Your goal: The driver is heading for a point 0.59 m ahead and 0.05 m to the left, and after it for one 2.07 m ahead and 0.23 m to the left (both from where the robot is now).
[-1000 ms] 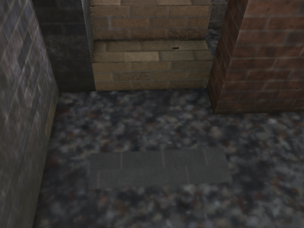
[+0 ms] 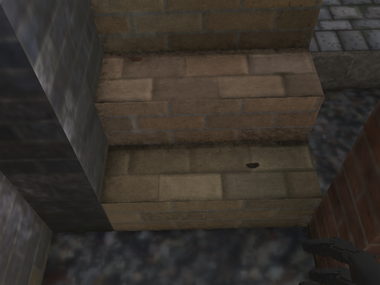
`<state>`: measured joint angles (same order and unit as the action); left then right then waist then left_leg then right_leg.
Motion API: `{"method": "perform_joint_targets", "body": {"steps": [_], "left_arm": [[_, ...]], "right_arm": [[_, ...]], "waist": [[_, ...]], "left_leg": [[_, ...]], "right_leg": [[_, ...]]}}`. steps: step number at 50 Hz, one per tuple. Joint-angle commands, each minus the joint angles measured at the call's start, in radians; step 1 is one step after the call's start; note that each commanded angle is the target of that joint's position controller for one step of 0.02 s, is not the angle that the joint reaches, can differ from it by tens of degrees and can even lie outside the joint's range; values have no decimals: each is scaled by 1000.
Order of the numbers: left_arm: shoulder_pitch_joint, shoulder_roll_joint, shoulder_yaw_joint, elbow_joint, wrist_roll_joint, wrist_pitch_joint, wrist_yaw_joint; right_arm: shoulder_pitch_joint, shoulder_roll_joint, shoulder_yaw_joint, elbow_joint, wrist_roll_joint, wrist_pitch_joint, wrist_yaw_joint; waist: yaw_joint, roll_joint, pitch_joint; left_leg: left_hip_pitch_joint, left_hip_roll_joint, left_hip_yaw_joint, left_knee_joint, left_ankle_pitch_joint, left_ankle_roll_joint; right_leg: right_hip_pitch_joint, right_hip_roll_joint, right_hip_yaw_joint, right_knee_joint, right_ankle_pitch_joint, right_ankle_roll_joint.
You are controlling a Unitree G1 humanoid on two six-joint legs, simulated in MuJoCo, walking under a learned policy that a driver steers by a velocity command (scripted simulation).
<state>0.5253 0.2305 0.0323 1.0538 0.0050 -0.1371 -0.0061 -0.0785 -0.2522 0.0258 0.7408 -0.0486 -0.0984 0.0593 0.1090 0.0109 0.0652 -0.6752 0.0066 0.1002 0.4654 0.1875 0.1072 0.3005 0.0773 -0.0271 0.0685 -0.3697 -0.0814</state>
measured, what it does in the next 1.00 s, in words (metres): climbs: left foot, then right foot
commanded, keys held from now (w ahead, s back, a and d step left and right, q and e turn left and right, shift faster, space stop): w+shift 0.40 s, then shift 0.60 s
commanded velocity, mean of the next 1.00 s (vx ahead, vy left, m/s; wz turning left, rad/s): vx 0.62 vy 0.00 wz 0.00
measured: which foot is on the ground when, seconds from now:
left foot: up 0.00-0.02, down 0.04-0.46, up 0.48-0.78, down 0.80-1.00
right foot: down 0.00-0.06, up 0.08-0.44, down 0.46-0.82, up 0.84-1.00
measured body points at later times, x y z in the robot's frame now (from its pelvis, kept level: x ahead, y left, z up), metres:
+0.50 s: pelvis +0.43 -0.03 +0.03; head +0.45 -0.04 +0.48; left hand +0.63 +0.19 -0.06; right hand +0.46 -0.27 -0.12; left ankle +0.28 +0.09 -0.60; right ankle +0.48 -0.13 -0.71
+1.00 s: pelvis +0.62 +0.02 +0.18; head +0.65 +0.04 +0.63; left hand +0.71 +0.27 +0.04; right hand +0.72 -0.21 +0.04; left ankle +0.65 +0.11 -0.50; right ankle +0.52 -0.13 -0.33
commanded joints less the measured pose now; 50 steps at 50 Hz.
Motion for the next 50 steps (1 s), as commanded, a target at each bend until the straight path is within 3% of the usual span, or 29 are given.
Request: {"method": "perform_joint_targets", "body": {"steps": [1, 3, 4, 5, 7, 9, 11, 14, 17, 20, 22, 23, 24, 26, 27, 28, 30, 33, 36, 37, 38, 39, 40, 42, 43, 44, 45, 47, 50], "left_arm": [[-109, 271, 58, -73, 42, 13, 40], [-181, 148, 25, -99, 72, 21, 48], [68, 2, -17, -112, -30, 11, 25], [-43, 140, -4, -106, -7, 6, 33], [-235, 142, -10, -145, 13, 13, 29], [-274, 87, -21, -178, 50, 43, 10], [-355, 43, -39, -235, 36, 42, -10], [-491, 24, -61, -334, 33, 33, -21], [-462, 46, -58, -311, 13, 33, -18], [-353, 85, -43, -305, 32, 21, 28], [-181, 58, -35, -256, 56, 5, 35], [-20, 181, -4, -171, 59, 2, 19], [-21, 245, 14, -122, 36, 11, 9], [-105, 221, 33, -138, 24, 32, 5], [-126, 179, 26, -125, 15, 26, 3], [-127, 150, 4, -96, 6, 6, -13], [-240, 88, -21, -109, -2, -3, -36], [-215, 160, -6, -77, -5, -18, -31], [-149, 134, -6, -28, -21, 27, 2], [-154, 139, -3, -32, -25, 36, 19], [-288, 179, 1, -93, -70, 63, 30], [-165, 210, 3, -63, -74, 64, 50], [-129, 286, 21, -35, -66, 45, 24], [-73, 247, 34, -45, -98, 12, -34], [-163, 226, 40, -78, -77, 37, -60], [-198, 145, 40, -78, -24, 78, -63], [-250, 43, 18, -142, -4, 105, -48], [-258, -54, -7, -213, 19, 121, 2], [-193, -38, -8, -224, 34, 88, 9]], "right_arm": [[322, -187, -67, 67, 1, -13, -36], [662, -279, -110, 158, -6, -1, -82], [589, -300, -112, 139, -42, 0, -69], [479, -203, -116, 120, -15, 7, -60], [357, -106, -89, 121, 1, -13, -63], [421, -57, -62, 177, 26, -31, -70], [467, -55, -49, 206, 44, -47, -62], [404, -130, -65, 166, 67, -66, -39], [417, -149, -74, 162, 71, -82, -30], [298, -103, -53, 106, 62, -70, -29], [332, -84, -41, 151, 84, -47, -47], [289, -18, -36, 127, 63, -31, -53], [484, 49, -25, 124, 59, -29, -68], [497, 20, -44, 129, 78, 5, -80], [472, 31, -45, 102, 52, 28, -79], [408, 52, -45, 83, 10, 50, -68], [351, 55, -44, 38, 3, 78, -54], [210, 68, -44, -41, 13, 120, -85], [-67, 100, -6, -208, -17, 101, -85], [-121, 97, 2, -232, -9, 109, -74], [39, 97, 31, -179, 34, 120, -59], [117, 79, 26, -164, 79, 149, -92], [375, 97, 21, -63, 76, 158, -100], [458, -9, -24, 3, 30, 161, -113], [480, -99, -56, 46, 4, 196, -134], [335, -108, -72, 58, 5, 205, -137], [244, -69, -68, 60, 37, 164, -134], [216, -9, -64, 175, 66, 106, -141], [378, 72, -58, 300, 39, 72, -128]], "waist": [[-245, -168, -166], [-373, -24, -325], [-184, 332, -540], [-196, 91, -458], [-151, -74, -165], [-115, -44, -84], [-111, -18, -15], [-89, 15, 22], [-87, 57, -100], [18, 51, -250], [108, 124, -283], [126, -50, -237], [-54, -200, -251], [-58, -10, -262], [-86, 24, -221], [-107, 18, -158], [-150, -30, -119], [-104, -227, -71], [-100, -182, 6], [-93, -210, -12], [-169, -152, -173], [-180, -340, -300], [-265, -389, -491], [-266, -121, -585], [-282, 114, -523], [-215, 88, -411], [-163, -51, -226], [-104, -29, 8], [-116, 23, -7]], "left_leg": [[547, -103, 21, 27, -130, 37], [908, 137, -187, 130, -311, 125], [1280, 451, -823, -27, -541, 333], [1107, 350, -821, -226, -808, 244], [732, 271, -545, -297, -526, 170], [562, 204, -376, -313, -312, 138], [503, 173, -276, -357, -165, 106], [343, 90, -123, -397, 125, 82], [481, 107, -85, -318, 342, 49], [664, 124, -98, 26, 1169, 68], [561, 74, -125, 407, 904, -6], [237, -97, -73, 827, -142, -91], [-7, -153, -174, 1121, -672, -110], [-218, -126, -219, 1484, -643, -99], [-270, -125, -205, 1562, -636, -96], [-303, -123, -215, 1575, -625, -75], [-180, -145, -157, 1434, -651, -56], [-403, -131, -144, 1691, -781, -59], [-586, -50, -88, 1440, -837, -15], [-515, -19, -1, 1318, -817, -17], [-40, -38, 98, 909, -891, -3], [125, -118, 80, 799, -867, -8], [308, -168, 116, 878, -753, -1], [479, 13, -353, 456, -737, 111], [426, 130, -739, 90, -895, 168], [262, 216, -963, -54, -823, 251], [100, 212, -815, -6, -540, 223], [69, 128, -522, 182, -325, 142], [363, 88, -385, 158, -106, 101]], "right_leg": [[-233, -212, 6, 453, 1357, 16], [-520, -114, -4, 1172, 677, -13], [-962, 22, 91, 1593, -207, 28], [-987, -69, 151, 1460, 18, -37], [-919, -133, 130, 1279, 146, -18], [-858, -162, 143, 1201, 105, 15], [-882, -188, 123, 1039, 129, 35], [-750, -154, -2, 688, 297, 46], [-632, -123, -21, 599, 502, 37], [-608, -97, -87, 682, 381, -51], [-311, -113, -41, 234, 557, -59], [-71, -281, 51, 187, 1166, -77], [40, -475, 214, 442, 1956, -138], [-16, -523, 217, 405, 1611, -197], [-97, -489, 166, 385, 1465, -141], [-200, -436, 117, 350, 1281, -95], [-446, -359, -48, 266, 1133, -18], [-417, -433, -10, 189, 1100, -93], [-361, -343, -69, 141, 976, -38], [-386, -318, -71, 82, 1025, -55], [-534, -302, -106, 43, 1409, -79], [-389, -285, -71, 186, 1865, -122], [-285, -384, -88, 354, 2421, -122], [-412, -277, 13, 713, 1826, -17], [-552, -134, 1, 963, 847, 17], [-642, -46, 143, 1455, 311, 81], [-715, -17, 257, 1686, 197, 107], [-998, 4, 261, 1778, 44, 73], [-1248, 60, 272, 1864, -48, 29]]}}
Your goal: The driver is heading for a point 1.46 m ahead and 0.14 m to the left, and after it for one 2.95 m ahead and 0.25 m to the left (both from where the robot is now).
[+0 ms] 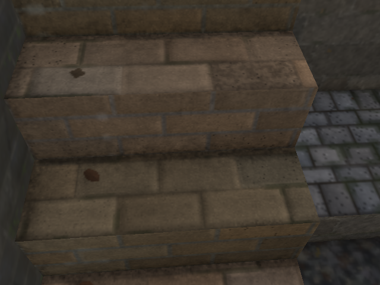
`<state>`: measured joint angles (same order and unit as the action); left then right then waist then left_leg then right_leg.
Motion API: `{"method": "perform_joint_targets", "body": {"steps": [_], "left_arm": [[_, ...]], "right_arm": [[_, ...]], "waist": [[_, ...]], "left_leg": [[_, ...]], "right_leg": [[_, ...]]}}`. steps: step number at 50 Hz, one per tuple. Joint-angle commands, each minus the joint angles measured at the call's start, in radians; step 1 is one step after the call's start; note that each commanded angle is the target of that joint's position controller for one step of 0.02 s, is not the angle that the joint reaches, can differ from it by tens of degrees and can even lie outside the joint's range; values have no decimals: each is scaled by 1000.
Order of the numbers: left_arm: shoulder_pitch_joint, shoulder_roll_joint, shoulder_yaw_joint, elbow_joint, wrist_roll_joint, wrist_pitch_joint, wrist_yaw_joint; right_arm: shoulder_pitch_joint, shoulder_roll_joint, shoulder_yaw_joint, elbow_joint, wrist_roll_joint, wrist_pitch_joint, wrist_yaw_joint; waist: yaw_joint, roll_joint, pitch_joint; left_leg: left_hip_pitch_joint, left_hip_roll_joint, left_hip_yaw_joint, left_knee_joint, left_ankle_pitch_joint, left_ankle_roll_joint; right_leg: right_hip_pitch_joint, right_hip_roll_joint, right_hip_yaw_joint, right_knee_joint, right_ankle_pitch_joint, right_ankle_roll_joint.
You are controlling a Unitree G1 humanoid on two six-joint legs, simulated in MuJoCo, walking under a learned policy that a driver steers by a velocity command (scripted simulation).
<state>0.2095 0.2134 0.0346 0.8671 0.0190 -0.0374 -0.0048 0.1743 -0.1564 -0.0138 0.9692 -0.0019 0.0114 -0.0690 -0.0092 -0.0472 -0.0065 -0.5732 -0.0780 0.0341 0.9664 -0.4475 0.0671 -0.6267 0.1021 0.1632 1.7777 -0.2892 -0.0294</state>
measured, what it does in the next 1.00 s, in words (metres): climbs: right foot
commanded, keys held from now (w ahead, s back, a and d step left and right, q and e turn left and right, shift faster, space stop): shift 0.70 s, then w+shift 0.30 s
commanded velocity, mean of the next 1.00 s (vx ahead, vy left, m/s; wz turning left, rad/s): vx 0.15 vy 0.00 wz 0.00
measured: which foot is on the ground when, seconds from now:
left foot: down 0.00-1.00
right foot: up 0.00-0.38, down 0.40-0.94, up 0.96-1.00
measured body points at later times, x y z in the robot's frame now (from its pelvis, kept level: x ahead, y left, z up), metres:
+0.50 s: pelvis +0.05 -0.03 +0.05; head +0.05 -0.04 +0.50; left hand +0.13 +0.18 -0.09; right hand +0.08 -0.26 -0.10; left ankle +0.03 +0.09 -0.68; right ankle +0.08 -0.13 -0.68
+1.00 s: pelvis +0.05 -0.04 +0.05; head +0.08 -0.02 +0.50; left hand +0.17 +0.21 -0.09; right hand +0.04 -0.29 -0.07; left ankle +0.04 +0.05 -0.68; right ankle +0.05 -0.13 -0.62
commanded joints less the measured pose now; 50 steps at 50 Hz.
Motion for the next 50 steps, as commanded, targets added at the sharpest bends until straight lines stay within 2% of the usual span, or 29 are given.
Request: {"method": "perform_joint_targets", "body": {"steps": [1, 2, 3, 4, 5, 6, 7, 10, 12, 14, 17, 18, 19, 20, 21, 22, 24, 26, 30, 35, 37, 40, 41, 44, 46, 47, 48, 49, 50], "left_arm": [[141, -21, -10, -27, 14, -13, 3], [123, -6, -9, -38, 27, -15, 10], [116, -22, -19, -51, 34, -9, 11], [108, -17, -18, -51, 32, 0, 13], [83, 5, -16, -65, 10, 4, 18], [119, -15, -23, -40, -1, 18, 18], [116, -23, -28, -35, -14, 34, 29], [67, -33, -38, -37, 2, 57, 23], [58, -71, -48, -30, 8, 63, 21], [6, -105, -69, -65, 3, 55, 10], [75, -74, -61, -16, -25, 51, 36], [123, -64, -52, -5, -22, 44, 49], [137, -45, -46, 12, -9, 32, 58], [156, -4, -35, 20, 1, 24, 64], [143, 26, -36, 22, -12, 22, 67], [16, -3, -50, -37, -29, 24, 74], [-63, -48, -65, -55, -19, 22, 68], [-2, -18, -61, -44, -21, 23, 71], [70, 0, -49, -30, -10, 22, 50], [62, -2, -50, -42, -9, 32, 56], [44, 13, -49, -47, -13, 37, 57], [101, 120, -7, -35, -39, 49, 69], [108, 123, 3, -42, -47, 48, 70], [8, 114, 11, -87, -42, 49, 67], [-91, 105, 13, -108, -56, 51, 72], [-165, 68, 7, -145, -58, 46, 69], [-202, 13, -10, -186, -53, 29, 57], [-182, 36, 1, -179, -17, 13, 63], [-163, 4, -7, -183, 2, -1, 65]], "right_arm": [[125, -10, -14, 80, -9, -49, -4], [134, -36, -26, 92, -21, -58, -6], [142, -35, -22, 105, -11, -61, -12], [140, -35, -21, 106, -7, -64, -17], [127, -34, -16, 79, -1, -72, -14], [115, -16, -4, 59, 0, -71, -23], [117, -36, -6, 61, 0, -71, -23], [112, -30, 1, 34, 2, -78, -30], [177, -52, -1, 46, -5, -71, -30], [151, -50, -3, 19, -4, -51, -27], [197, -65, -8, 14, 7, -21, -18], [209, -81, -17, 18, 15, -20, -14], [226, -80, -30, 17, 19, -11, -4], [274, -87, -43, 9, 18, -9, 12], [299, -52, -44, -4, -4, 2, 32], [325, 49, -17, -10, 17, 9, 19], [268, -22, -13, -22, 14, 15, -6], [214, -87, -19, -40, 11, 17, -5], [242, -73, -26, -33, 23, -3, 17], [251, -80, -36, -23, 17, -9, 14], [249, -73, -36, -27, 6, -9, 14], [234, -93, -45, -64, -10, -14, 22], [197, -94, -44, -90, -11, -17, 19], [217, -71, -37, -110, -9, -34, 22], [300, -101, -38, -99, -13, -37, 10], [403, -132, -47, -66, -18, -43, 4], [407, -242, -84, -83, -34, -44, 2], [367, -251, -97, -86, -34, -52, 2], [320, -253, -97, -96, -36, -75, 9]], "waist": [[19, 63, 49], [18, 78, 21], [44, 75, 11], [50, 85, 2], [44, 92, -3], [54, 80, -39], [57, 132, -54], [58, 123, -67], [21, 181, -108], [15, 186, -91], [-6, 176, -95], [34, 150, -64], [23, 111, 12], [-5, 68, 17], [-44, -61, -1], [-62, -173, 1], [-68, -74, 95], [-23, -3, 125], [-3, 21, 57], [5, 24, 69], [4, -9, 55], [5, -108, 64], [22, -85, 86], [-29, -39, 34], [-91, 5, 58], [-136, 105, 56], [-135, 359, 83], [-121, 295, 80], [-95, 212, 69]], "left_leg": [[302, 186, -295, -369, 606, 142], [329, 183, -285, -390, 685, 150], [335, 180, -241, -411, 711, 137], [325, 191, -233, -430, 753, 144], [336, 205, -235, -459, 825, 163], [312, 218, -207, -469, 936, 182], [305, 227, -191, -486, 992, 201], [346, 224, -152, -521, 1047, 159], [475, 272, -198, -550, 1085, 202], [469, 272, -142, -584, 1051, 165], [472, 294, -147, -558, 1065, 126], [468, 258, -127, -496, 966, 98], [471, 241, -118, -415, 874, 72], [374, 238, -139, -356, 555, 37], [210, 186, -114, -299, 67, 0], [277, 168, -72, -296, 38, -43], [343, 174, -78, -478, 177, -45], [316, 172, -90, -562, 242, -46], [324, 176, -81, -596, 250, -55], [351, 181, -82, -642, 264, -54], [363, 152, -52, -625, 176, -43], [265, 98, 40, -445, 29, -4], [214, 89, 51, -395, 50, 2], [300, 85, 58, -347, 114, 31], [429, 105, 23, -530, 132, 79], [583, 194, -128, -635, 99, 95], [612, 412, -575, -797, -199, 192], [616, 498, -718, -843, -235, 279], [667, 475, -656, -793, -129, 301]], "right_leg": [[-329, 30, 72, 107, -117, -14], [-319, 42, 65, 135, -51, -10], [-306, 8, 74, 45, -8, 5], [-290, 1, 51, 24, 10, 19], [-298, -6, 18, 4, -28, 29], [-222, -30, -30, -53, 21, 39], [-193, -43, -97, -37, 15, 43], [-98, -117, -177, -327, 89, 33], [-120, -125, -170, -286, 44, 4], [-24, -159, -172, -594, -5, -3], [270, -105, -234, -1053, -14, -9], [353, -92, -252, -1294, 95, -14], [353, -101, -230, -1480, 208, -15], [449, -179, -143, -1500, 288, -16], [588, -310, -16, -1421, 654, -39], [413, -379, 52, -1480, 522, -150], [255, -290, 56, -1551, 24, -113], [326, -238, 12, -1556, -4, -67], [497, -223, -13, -1536, 98, -58], [491, -227, -13, -1558, 11, -64], [454, -224, 18, -1611, -238, -78], [421, -248, 103, -1618, -502, -167], [416, -269, 131, -1615, -485, -192], [301, -261, 101, -1573, -347, -209], [129, -221, 31, -1407, -293, -196], [-74, -184, -31, -1171, -205, -168], [-293, -71, -196, -848, -66, -92], [-436, -69, -121, -390, -30, -49], [-600, -53, -22, -23, -15, -36]]}}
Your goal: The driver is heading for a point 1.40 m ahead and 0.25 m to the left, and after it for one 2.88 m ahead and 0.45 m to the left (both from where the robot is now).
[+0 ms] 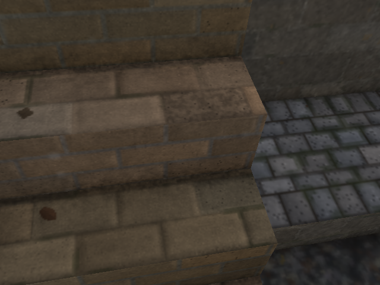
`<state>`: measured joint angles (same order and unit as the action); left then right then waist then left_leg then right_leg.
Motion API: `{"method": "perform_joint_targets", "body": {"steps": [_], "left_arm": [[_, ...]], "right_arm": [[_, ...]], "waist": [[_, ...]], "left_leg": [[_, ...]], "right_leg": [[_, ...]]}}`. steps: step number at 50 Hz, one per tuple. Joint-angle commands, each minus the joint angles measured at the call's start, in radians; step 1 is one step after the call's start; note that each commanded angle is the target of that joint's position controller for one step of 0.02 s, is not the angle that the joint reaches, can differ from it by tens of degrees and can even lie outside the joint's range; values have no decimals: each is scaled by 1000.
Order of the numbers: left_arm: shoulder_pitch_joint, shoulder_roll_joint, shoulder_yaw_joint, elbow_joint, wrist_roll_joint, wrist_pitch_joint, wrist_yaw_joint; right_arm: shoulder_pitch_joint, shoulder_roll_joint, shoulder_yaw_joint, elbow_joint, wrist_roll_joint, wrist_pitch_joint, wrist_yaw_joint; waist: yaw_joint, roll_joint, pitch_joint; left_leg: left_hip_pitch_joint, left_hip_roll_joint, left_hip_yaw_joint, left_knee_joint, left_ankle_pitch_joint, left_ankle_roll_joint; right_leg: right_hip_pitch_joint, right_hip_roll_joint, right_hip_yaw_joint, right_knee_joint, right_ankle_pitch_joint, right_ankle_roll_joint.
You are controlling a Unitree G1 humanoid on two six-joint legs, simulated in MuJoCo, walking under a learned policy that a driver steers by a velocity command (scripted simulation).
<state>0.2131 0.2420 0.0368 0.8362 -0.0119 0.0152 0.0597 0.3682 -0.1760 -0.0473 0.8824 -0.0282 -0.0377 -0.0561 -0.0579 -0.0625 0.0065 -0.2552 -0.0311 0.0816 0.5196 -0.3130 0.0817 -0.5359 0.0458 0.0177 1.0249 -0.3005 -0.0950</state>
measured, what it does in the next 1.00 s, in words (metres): climbs: right foot 0.21 m higher, then left foot 0.23 m higher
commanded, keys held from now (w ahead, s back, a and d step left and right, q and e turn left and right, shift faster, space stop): w+shift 1.00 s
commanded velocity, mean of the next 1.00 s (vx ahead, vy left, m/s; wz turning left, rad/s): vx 0.93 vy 0.00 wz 0.00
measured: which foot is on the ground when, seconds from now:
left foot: down 0.00-0.36, up 0.38-0.92, down 0.94-1.00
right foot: up 0.00-0.32, down 0.34-0.90, up 0.92-0.98, down 1.00-1.00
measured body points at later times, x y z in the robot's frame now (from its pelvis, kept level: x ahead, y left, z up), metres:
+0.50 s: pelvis +0.20 -0.08 +0.12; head +0.22 -0.06 +0.57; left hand +0.34 +0.17 +0.00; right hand +0.36 -0.33 +0.03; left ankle +0.10 +0.05 -0.32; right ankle +0.28 -0.16 -0.52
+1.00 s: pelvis +0.39 -0.06 +0.32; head +0.40 -0.09 +0.77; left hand +0.46 +0.21 +0.22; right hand +0.60 -0.25 +0.21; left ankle +0.48 +0.02 -0.29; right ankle +0.34 -0.18 -0.28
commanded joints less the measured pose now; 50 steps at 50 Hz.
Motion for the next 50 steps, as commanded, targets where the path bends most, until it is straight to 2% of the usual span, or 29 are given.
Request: {"method": "perform_joint_targets", "body": {"steps": [1, 4, 7, 9, 12, 13, 15, 16, 17, 18, 19, 20, 21, 23, 24, 26, 30, 33, 35, 38, 40, 43, 44, 45, 46, 47, 48, 49, 50], "left_arm": [[-186, -104, -38, -189, 39, -67, -12], [-274, -129, -66, -287, 57, -73, -26], [-381, -84, -59, -363, 48, -64, -40], [-450, -129, -74, -413, 25, -60, -30], [-553, -119, -84, -508, 49, -37, -64], [-486, -142, -101, -510, 64, -9, -75], [-508, -73, -60, -503, 47, -9, -85], [-435, -76, -45, -464, 72, -6, -75], [-175, -43, -16, -397, 50, 15, -70], [94, 52, 13, -305, 55, 18, -64], [246, 152, 51, -201, 67, -3, -60], [166, 238, 88, -151, 39, -11, -73], [-20, 192, 88, -192, 1, -17, -80], [-82, 93, 69, -106, 19, -44, -68], [-18, 10, 33, -39, 44, -74, -72], [75, -52, 10, 39, 55, -124, -76], [120, -20, 0, 107, 64, -183, -86], [139, 21, -11, 114, 33, -207, -91], [280, 26, -1, 175, 50, -199, -66], [383, 16, 2, 214, 36, -185, -10], [254, 43, 8, 132, 9, -179, 11], [203, 254, 56, 40, -6, -167, 40], [388, 140, 40, 35, -51, -144, 9], [444, 93, 31, 43, -34, -127, -11], [303, 119, 38, -20, -21, -136, -35], [184, -8, 20, -80, 6, -131, -47], [126, -94, -4, -127, 30, -123, -27], [62, -128, -21, -164, 51, -90, -20], [86, -149, -37, -209, 75, -73, -10]], "right_arm": [[122, -191, -51, -12, -26, -47, 1], [178, -113, -25, 37, -18, -100, 37], [116, -152, -20, 27, -8, -138, 59], [124, -174, -25, 48, 0, -145, 64], [101, -154, -32, 71, 9, -128, 52], [139, -179, -44, 70, 14, -128, 42], [67, -152, -40, 3, 10, -127, 65], [69, -193, -58, 2, 9, -129, 77], [18, -306, -93, -33, 10, -136, 85], [-50, -377, -114, -46, 78, -150, 112], [-96, -324, -104, -90, 124, -171, 141], [-98, -139, -68, -155, 92, -179, 172], [-147, 15, -43, -214, 30, -159, 135], [-309, 121, 14, -335, 10, -133, 63], [-286, 140, 36, -348, -8, -120, 61], [-278, 134, 55, -363, -8, -104, 63], [-393, 145, 60, -361, 49, -47, 35], [-550, 150, 75, -416, 64, -1, 25], [-581, 155, 84, -446, 51, 37, 55], [-539, 180, 105, -440, 45, 60, 60], [-361, 136, 88, -349, 48, 54, 71], [-332, -2, 52, -349, 36, 77, 52], [-452, -12, 44, -321, 34, 43, 38], [-435, -40, 21, -317, 43, 41, 40], [-224, -90, 1, -250, 26, 52, 36], [-355, -77, 2, -228, 8, 52, 46], [-485, -9, 15, -259, -9, 52, 51], [-542, 12, 29, -284, -12, 53, 33], [-638, 35, 52, -285, -12, 36, 20]], "waist": [[-21, 197, 6], [37, 12, 65], [46, 39, 111], [46, 133, 149], [58, 135, 113], [44, 222, 10], [55, 113, 40], [104, 103, -125], [214, 252, -313], [317, 305, -542], [342, 162, -617], [259, -143, -615], [160, -74, -567], [70, 93, -260], [28, 59, -167], [-5, 47, -101], [-7, 131, 81], [-3, 153, 199], [41, -18, 104], [2, -105, -20], [-89, -66, -168], [-135, -215, -251], [56, -179, -288], [68, -70, -321], [-44, 135, -404], [48, 213, -406], [73, 91, -370], [86, 101, -330], [177, 125, -142]], "left_leg": [[375, 396, -588, -284, -144, 258], [298, 329, -406, -265, -167, 156], [146, 304, -317, -370, -233, 118], [155, 330, -299, -435, -287, 114], [60, 295, -199, -602, -140, 96], [82, 310, -145, -723, 118, 150], [89, 255, -1, -645, 926, 116], [118, 299, 1, -440, 1732, 119], [266, 324, -25, -152, 2071, 109], [343, 313, -32, 180, 2137, 96], [61, 214, -60, 544, 1727, 57], [-238, -114, -56, 1034, 372, -14], [-453, -124, -278, 1518, 265, -28], [-737, -70, -296, 1844, 274, 6], [-824, -63, -306, 1914, 172, 39], [-961, -65, -286, 2132, 94, 74], [-1147, -136, -240, 2308, 37, 81], [-1076, -134, -89, 1905, 71, 33], [-1073, -76, 42, 1785, 74, 44], [-943, 4, 132, 1608, 69, 89], [-588, -23, 171, 1367, -47, 124], [-239, -156, 116, 875, -494, 65], [-37, -155, 82, 723, -456, 97], [167, -45, -184, 594, -503, 129], [159, 53, -385, 452, -464, 172], [69, 118, -461, 404, -374, 210], [-92, 92, -326, 467, -272, 201], [-338, 103, -388, 380, -408, 165], [-618, 150, -364, 230, -412, 127]], "right_leg": [[-796, 19, 170, 1031, -3, 12], [-984, 6, 157, 1233, -31, -23], [-997, -11, 71, 1175, -64, -17], [-1123, -52, 50, 1193, -156, -12], [-898, -154, -80, 879, -85, -28], [-674, -170, -142, 788, -77, -60], [-392, -88, -281, 452, -248, -88], [-149, -5, -349, 413, -203, -65], [-13, 45, -268, 354, -252, -67], [246, 59, -176, 167, -183, -95], [476, -70, 164, -71, -344, -141], [466, -259, 691, -506, -689, -201], [397, -315, 924, -637, -826, -131], [254, -327, 742, -605, -620, -102], [205, -291, 656, -582, -550, -92], [205, -334, 482, -636, -302, -58], [91, -322, 223, -703, -82, -5], [-53, -210, -10, -847, -3, 69], [152, -218, -43, -911, 145, 10], [413, -262, -82, -907, 542, -29], [475, -266, -261, -758, 1362, 6], [541, -385, -116, -464, 2255, -135], [362, -306, -97, -311, 1967, -114], [77, -229, -68, -136, 1609, -73], [29, -117, -81, 163, 826, -56], [-96, -12, 35, 516, 272, -22], [-143, -3, 109, 718, 163, -21], [-117, -4, 139, 762, 119, -10], [-88, -38, 87, 656, 90, 21]]}}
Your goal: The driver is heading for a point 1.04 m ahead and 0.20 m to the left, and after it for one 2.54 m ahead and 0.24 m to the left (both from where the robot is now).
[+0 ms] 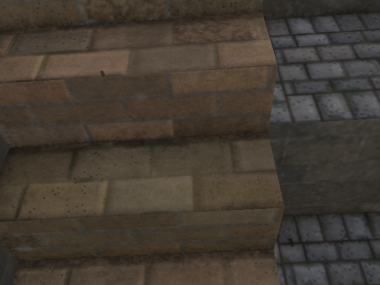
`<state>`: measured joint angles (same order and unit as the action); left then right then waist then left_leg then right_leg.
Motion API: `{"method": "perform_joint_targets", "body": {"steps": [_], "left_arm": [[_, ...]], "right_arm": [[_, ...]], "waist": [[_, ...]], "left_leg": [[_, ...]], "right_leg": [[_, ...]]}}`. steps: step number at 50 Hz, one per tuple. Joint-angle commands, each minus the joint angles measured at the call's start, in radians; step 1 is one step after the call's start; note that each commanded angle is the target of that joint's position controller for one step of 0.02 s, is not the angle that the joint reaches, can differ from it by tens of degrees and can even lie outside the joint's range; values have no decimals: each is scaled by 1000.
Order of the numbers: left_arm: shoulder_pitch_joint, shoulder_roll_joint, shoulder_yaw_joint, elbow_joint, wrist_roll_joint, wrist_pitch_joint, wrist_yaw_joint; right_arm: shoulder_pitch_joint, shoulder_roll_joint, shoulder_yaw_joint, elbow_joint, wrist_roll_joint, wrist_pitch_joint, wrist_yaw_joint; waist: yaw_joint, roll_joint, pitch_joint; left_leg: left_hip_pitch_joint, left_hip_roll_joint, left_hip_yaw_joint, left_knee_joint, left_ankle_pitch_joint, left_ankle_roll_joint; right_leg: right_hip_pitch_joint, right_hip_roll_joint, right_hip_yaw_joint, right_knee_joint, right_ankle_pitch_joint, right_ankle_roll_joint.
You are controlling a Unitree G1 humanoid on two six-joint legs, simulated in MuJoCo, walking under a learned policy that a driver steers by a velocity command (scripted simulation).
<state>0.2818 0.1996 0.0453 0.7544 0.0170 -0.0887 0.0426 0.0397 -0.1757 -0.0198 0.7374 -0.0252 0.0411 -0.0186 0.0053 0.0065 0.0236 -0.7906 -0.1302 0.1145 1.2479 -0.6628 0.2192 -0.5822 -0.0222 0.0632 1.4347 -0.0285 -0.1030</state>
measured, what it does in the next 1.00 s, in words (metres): goes down, backwards: right foot 0.21 m lower, then right foot 0.23 m lower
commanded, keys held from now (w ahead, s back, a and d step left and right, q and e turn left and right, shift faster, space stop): w+shift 1.00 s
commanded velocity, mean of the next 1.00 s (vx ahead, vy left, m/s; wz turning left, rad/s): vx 1.00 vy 0.00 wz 0.00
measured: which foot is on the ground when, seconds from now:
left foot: down 0.00-0.52, up 0.54-1.00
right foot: down 0.00-0.06, up 0.08-0.18, down 0.20-0.34, up 0.36-0.58, down 0.60-1.00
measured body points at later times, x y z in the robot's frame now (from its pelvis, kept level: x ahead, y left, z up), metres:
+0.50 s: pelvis -0.06 -0.03 -0.03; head -0.08 -0.07 +0.42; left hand +0.09 +0.22 -0.10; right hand +0.19 -0.24 -0.08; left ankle +0.07 +0.04 -0.63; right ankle -0.10 -0.12 -0.65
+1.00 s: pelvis -0.06 -0.02 -0.11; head -0.07 -0.07 +0.34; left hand -0.13 +0.22 -0.22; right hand +0.22 -0.18 -0.13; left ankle +0.01 +0.10 -0.46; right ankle -0.16 -0.09 -0.84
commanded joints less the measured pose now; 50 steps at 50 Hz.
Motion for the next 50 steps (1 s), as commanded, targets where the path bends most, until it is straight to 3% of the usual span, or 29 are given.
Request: {"method": "perform_joint_targets", "body": {"steps": [1, 5, 6, 7, 8, 9, 11, 12, 14, 15, 16, 17, 18, 19, 20, 21, 23, 26, 28, 29, 30, 31, 32, 34, 35, 36, 39, 45, 50], "left_arm": [[0, -90, -49, -144, 48, 48, 26], [205, 19, -27, -36, 4, 31, 0], [410, 44, -14, 54, 19, 6, -16], [458, 28, -18, 124, 6, -1, -28], [347, -7, -30, 140, -3, -11, -33], [133, -65, -49, 111, -19, -5, -39], [-153, -7, -67, -21, -32, 0, -20], [-31, 196, -24, -9, 34, -36, -13], [194, 200, 14, 72, -45, -48, 14], [97, 298, 41, 29, -74, -46, 23], [77, 267, 28, 17, -110, -40, 7], [-60, 227, 18, -26, -96, -37, -6], [-192, 143, 27, -77, -46, -13, -46], [-225, 98, 24, -130, 12, 12, -53], [-211, 44, 8, -155, 58, 51, -39], [-111, 36, -9, -154, 80, 95, -13], [174, 27, -28, -83, 58, 134, 7], [496, 68, -31, 80, 25, 108, 7], [288, -59, -73, 81, 1, 69, -34], [118, -77, -95, 53, 27, 28, -54], [-8, -75, -122, -24, 70, 14, -58], [82, -7, -119, -56, 97, -9, -49], [258, 142, -47, -34, 96, -40, -42], [266, 207, -7, -50, 38, -67, 0], [134, 257, 31, -83, 38, -79, 33], [75, 164, 2, -86, 40, -76, 48], [116, 127, -6, -66, 67, -60, 70], [334, 95, 12, 89, 45, -76, 40], [302, 54, 5, 169, 33, -73, 36]], "right_arm": [[-341, 44, 38, -153, -30, -53, -27], [-230, 10, 30, -182, -63, -80, -45], [-252, -7, 17, -173, -82, -82, -46], [-279, -14, 7, -194, -79, -64, -54], [-248, 21, 9, -215, -50, -58, -48], [-76, 78, 18, -209, 4, -54, -42], [56, 57, 4, -272, 52, -51, -4], [-71, 130, 62, -400, 53, -82, -20], [-266, 106, 81, -422, 5, -89, -21], [-99, 42, 55, -367, 6, -70, -22], [86, -76, 14, -248, -8, -49, -4], [257, -147, -19, -184, -29, -27, 11], [50, -237, -59, -268, -21, 15, 2], [-178, -163, -50, -362, -10, 35, -32], [-318, -86, -29, -362, 15, 34, -40], [-392, 13, -1, -357, 7, 20, -34], [-500, 55, 20, -333, -28, -15, -58], [-596, 46, 12, -364, -66, -50, -70], [-332, 181, 32, -318, -18, -17, -83], [-277, 221, 53, -369, 4, -5, -68], [-301, 282, 60, -470, 64, 27, -50], [-349, 340, 86, -504, 68, 13, -35], [-205, 252, 86, -456, 11, -19, -34], [-214, 177, 72, -416, -46, -43, -21], [-275, 130, 57, -460, -22, -32, -1], [-410, 50, 24, -449, -7, -11, 12], [-417, 50, 10, -435, 10, 30, 34], [-379, 115, 25, -435, 3, 27, 33], [-349, 127, 51, -472, 32, 33, 27]], "waist": [[134, 45, -75], [111, -79, -77], [217, -166, -93], [243, -122, -48], [185, -225, 15], [23, -204, 0], [-170, 34, -200], [-154, -77, -290], [1, 134, -334], [-77, 135, -458], [-125, 207, -585], [-222, 302, -609], [-183, 457, -563], [-120, 317, -421], [-47, 198, -261], [33, 64, -115], [209, -35, -1], [331, -209, 73], [186, -479, 38], [36, -315, 13], [-102, -127, -28], [-119, 98, -107], [-77, 222, -167], [-26, 183, -122], [-48, -41, -53], [1, 110, 50], [28, 121, 195], [72, -16, 146], [-5, -147, 118]], "left_leg": [[-209, 284, -399, -546, -10, 9], [-43, 179, -248, -267, 94, 3], [-62, 63, -61, -26, 22, -91], [-131, 3, 71, 151, 65, -132], [-115, -39, 93, 384, 69, -106], [-65, -117, 40, 595, 80, -84], [75, -109, -55, 819, 23, -94], [74, 7, -20, 546, -83, -113], [357, 10, -54, 155, 68, -57], [570, -18, -132, 42, 126, -71], [679, -47, -182, -6, -20, -85], [758, 13, -309, -106, -107, -51], [512, 89, -669, -507, -334, 33], [325, 201, -811, -625, -362, 115], [17, 225, -780, -649, -357, 94], [-256, 256, -707, -617, -350, 69], [-628, 240, -373, -486, -214, -22], [-742, 153, 16, -68, 33, -182], [-409, -42, 139, 977, 67, -120], [-347, -41, -9, 1237, 152, -98], [-384, -43, -126, 1444, 150, -103], [-571, -93, -245, 1619, 158, -99], [-730, -61, -233, 1560, 314, -115], [-875, -15, -227, 1472, 429, -157], [-887, 70, -294, 1371, 501, -190], [-860, 86, -279, 1386, 571, -218], [-735, 161, -189, 1219, 576, -232], [-911, 153, -113, 1339, 323, -144], [-563, 191, -6, 887, 362, -72]], "right_leg": [[-34, 8, 45, 213, -328, 58], [80, 36, -103, -383, -583, 53], [294, 41, -243, -712, -234, 19], [468, 4, -336, -1086, 77, -18], [464, -35, -339, -1247, 365, -41], [461, -84, -355, -1361, 550, -39], [520, -213, -230, -1266, 1261, 44], [676, -238, -203, -905, 1978, 127], [410, -227, -64, -995, 1652, 53], [324, -257, -50, -944, 1377, -8], [309, -214, -79, -772, 1298, -89], [192, -120, -80, -451, 938, -111], [129, 121, -29, -148, 37, -95], [44, 116, 64, 110, -76, -47], [58, 88, 33, 167, -188, -22], [129, 72, -8, 132, -304, -11], [394, 70, -143, 15, -311, 6], [676, -36, -237, -750, -98, -28], [395, -76, -304, -1018, 242, -104], [280, -62, -285, -981, 200, -58], [267, -134, -87, -887, 295, -66], [453, -191, 68, -725, 657, 40], [653, -236, 172, -718, 518, 131], [744, -282, 368, -896, 99, 131], [620, -437, 678, -1148, -350, 42], [492, -397, 655, -1227, -551, 14], [358, -330, 504, -1249, -569, -45], [654, -282, 299, -1192, -503, -108], [478, -186, 42, -1394, -232, -61]]}}
Next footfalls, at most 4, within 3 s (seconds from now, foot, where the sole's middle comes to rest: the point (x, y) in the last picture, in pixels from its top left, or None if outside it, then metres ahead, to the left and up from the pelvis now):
0.20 right None -0.12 -0.11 -0.85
0.60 right None -0.12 -0.09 -0.88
1.16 left None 0.13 0.12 -0.66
1.62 right None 0.12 -0.12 -0.65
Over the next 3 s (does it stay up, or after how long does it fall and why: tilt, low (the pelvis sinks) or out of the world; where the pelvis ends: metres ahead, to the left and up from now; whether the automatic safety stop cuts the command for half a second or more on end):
falls after 2.96 s (tilt)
